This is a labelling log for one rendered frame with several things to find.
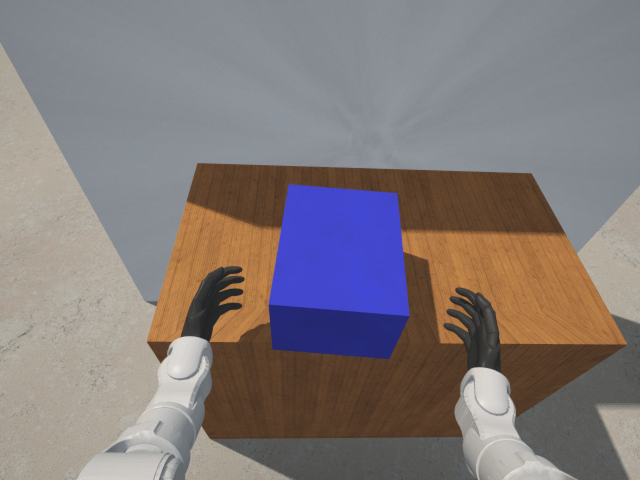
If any left robot forearm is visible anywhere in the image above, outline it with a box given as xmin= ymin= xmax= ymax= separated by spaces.
xmin=76 ymin=336 xmax=213 ymax=480

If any pedestal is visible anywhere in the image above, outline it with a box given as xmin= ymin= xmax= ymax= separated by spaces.
xmin=147 ymin=163 xmax=628 ymax=439

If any robot left hand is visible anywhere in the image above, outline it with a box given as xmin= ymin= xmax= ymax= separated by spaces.
xmin=181 ymin=266 xmax=245 ymax=342

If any robot left upper arm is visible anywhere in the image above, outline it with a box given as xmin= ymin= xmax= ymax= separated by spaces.
xmin=80 ymin=452 xmax=185 ymax=480

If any carton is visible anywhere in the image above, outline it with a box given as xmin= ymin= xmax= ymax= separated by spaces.
xmin=269 ymin=184 xmax=410 ymax=359

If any right robot forearm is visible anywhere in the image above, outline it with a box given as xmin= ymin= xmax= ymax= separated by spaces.
xmin=455 ymin=367 xmax=578 ymax=480

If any robot right hand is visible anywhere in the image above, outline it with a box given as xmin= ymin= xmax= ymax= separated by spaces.
xmin=443 ymin=287 xmax=501 ymax=373

